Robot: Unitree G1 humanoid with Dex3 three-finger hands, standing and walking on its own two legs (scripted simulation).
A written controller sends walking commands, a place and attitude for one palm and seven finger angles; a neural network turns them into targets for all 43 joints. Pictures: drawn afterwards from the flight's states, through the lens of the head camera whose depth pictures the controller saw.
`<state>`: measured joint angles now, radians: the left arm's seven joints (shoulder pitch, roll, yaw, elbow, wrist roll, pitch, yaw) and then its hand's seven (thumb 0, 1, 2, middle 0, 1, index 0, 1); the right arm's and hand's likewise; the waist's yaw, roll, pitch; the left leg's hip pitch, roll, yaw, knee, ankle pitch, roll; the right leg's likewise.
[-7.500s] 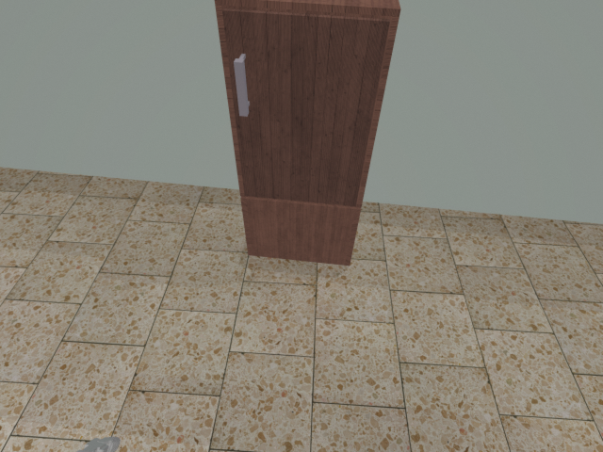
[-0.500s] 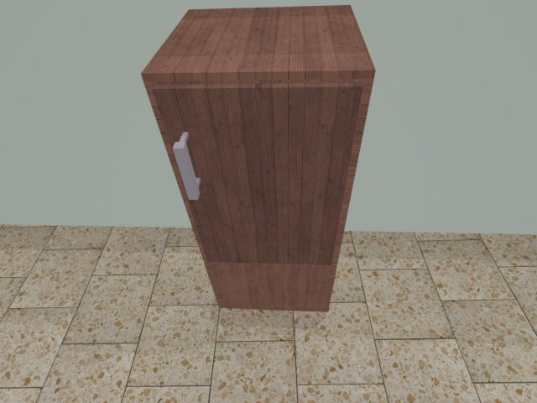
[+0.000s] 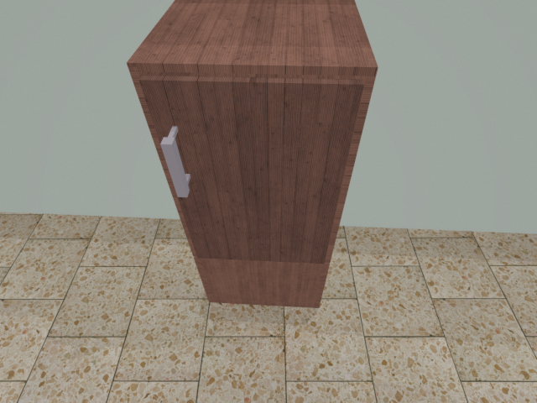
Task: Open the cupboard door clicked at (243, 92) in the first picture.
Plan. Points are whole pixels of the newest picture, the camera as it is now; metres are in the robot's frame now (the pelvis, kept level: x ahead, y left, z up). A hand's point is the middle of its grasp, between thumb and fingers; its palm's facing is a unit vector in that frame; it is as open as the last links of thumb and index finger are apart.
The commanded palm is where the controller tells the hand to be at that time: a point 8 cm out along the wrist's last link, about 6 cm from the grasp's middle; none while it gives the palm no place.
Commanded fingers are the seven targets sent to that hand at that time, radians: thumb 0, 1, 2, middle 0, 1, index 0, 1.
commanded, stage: come to a stop and stand still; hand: left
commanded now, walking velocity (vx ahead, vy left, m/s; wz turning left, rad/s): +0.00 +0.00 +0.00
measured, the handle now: (178, 162) +0.56 +0.23 +0.02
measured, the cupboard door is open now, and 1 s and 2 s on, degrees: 0 0 0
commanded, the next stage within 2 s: look again from close up in 0.82 s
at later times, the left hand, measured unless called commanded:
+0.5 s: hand out of the picture -0.02 +0.15 -0.17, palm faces +0.03 -0.98 -0.21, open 7.3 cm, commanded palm none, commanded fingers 0.00 0.90 0.90 -0.20 -0.30 -0.20 -0.30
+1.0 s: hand out of the picture -0.03 +0.16 -0.17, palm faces +0.03 -0.98 -0.19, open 7.4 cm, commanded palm none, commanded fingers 0.00 0.90 0.90 -0.20 -0.30 -0.20 -0.30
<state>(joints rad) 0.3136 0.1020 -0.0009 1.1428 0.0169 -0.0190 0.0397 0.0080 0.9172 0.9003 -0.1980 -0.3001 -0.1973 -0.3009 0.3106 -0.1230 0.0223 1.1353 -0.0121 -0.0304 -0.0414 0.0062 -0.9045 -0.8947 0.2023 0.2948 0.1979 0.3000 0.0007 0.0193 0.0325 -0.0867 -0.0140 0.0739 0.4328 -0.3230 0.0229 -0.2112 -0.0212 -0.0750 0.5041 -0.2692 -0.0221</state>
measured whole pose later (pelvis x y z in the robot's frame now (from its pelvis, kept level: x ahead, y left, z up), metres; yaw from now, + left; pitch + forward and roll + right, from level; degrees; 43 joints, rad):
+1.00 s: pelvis -0.02 +0.00 +0.00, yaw +0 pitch -1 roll +1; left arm 0.31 0.12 -0.01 1.11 0.01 -0.02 0.03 0.00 0.91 0.90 -0.20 -0.30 -0.20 -0.30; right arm 0.37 -0.12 0.03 1.12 -0.01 -0.01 -0.02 0.01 -0.90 -0.89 0.20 0.29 0.20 0.30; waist 0.00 0.02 0.02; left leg -0.15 -0.02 0.07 0.45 -0.28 0.02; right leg -0.25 -0.02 -0.07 0.50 -0.23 -0.03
